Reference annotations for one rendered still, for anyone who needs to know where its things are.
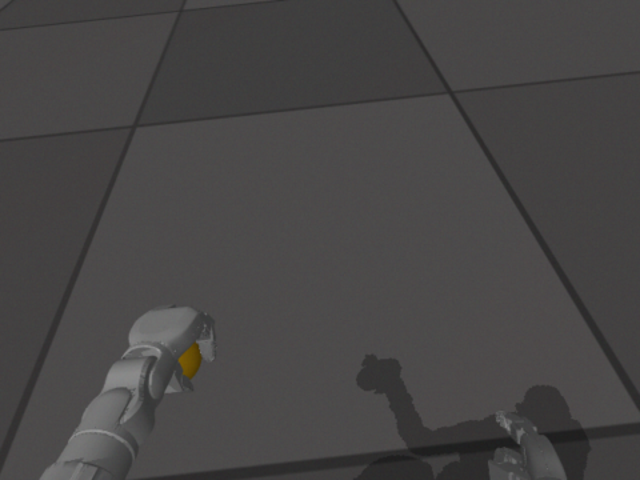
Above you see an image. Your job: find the left robot arm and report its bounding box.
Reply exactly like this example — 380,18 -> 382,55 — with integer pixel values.
39,341 -> 176,480

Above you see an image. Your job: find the ball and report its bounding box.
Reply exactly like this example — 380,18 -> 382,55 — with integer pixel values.
178,341 -> 202,379

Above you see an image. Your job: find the left robot hand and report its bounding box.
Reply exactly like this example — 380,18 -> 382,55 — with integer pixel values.
129,304 -> 216,393

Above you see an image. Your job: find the right robot hand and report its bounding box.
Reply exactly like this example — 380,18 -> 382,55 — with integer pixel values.
488,410 -> 567,480

